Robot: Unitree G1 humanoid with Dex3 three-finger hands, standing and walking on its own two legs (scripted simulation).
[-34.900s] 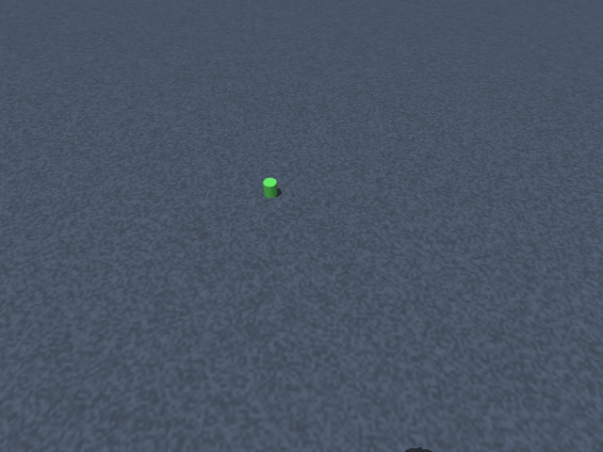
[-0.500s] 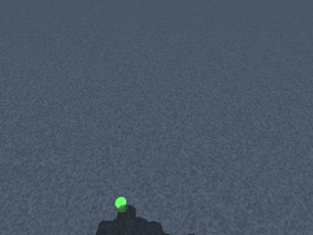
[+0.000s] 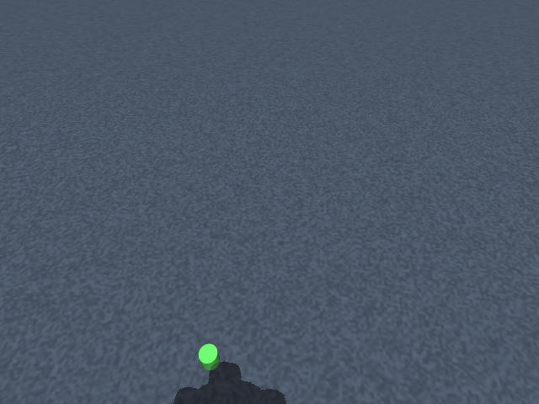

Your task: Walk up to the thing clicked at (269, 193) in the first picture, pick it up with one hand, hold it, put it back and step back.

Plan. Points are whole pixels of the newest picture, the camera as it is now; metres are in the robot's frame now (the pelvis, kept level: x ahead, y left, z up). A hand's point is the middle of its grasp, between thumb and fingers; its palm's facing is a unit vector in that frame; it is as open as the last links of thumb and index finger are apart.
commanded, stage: stand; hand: left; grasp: from above
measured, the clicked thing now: (209, 357) +0.43 +0.23 -0.74
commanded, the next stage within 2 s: step back in 1.48 s
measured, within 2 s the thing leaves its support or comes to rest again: neither
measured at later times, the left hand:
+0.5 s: hand out of the picture +0.07 +0.23 -0.16, palm faces +0.02 -0.94 -0.33, open 7.4 cm
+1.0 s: hand out of the picture +0.09 +0.23 -0.15, palm faces +0.01 -0.94 -0.34, open 7.4 cm
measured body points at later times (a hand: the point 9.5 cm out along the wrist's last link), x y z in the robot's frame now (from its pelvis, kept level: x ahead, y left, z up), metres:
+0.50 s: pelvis +0.01 -0.01 +0.00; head +0.01 -0.02 +0.45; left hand +0.07 +0.28 -0.13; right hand +0.07 -0.30 -0.14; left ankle +0.00 +0.12 -0.75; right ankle +0.01 -0.14 -0.75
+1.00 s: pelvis +0.01 -0.02 +0.00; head +0.02 -0.02 +0.45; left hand +0.09 +0.28 -0.13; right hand +0.08 -0.31 -0.14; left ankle +0.00 +0.12 -0.75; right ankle +0.01 -0.14 -0.75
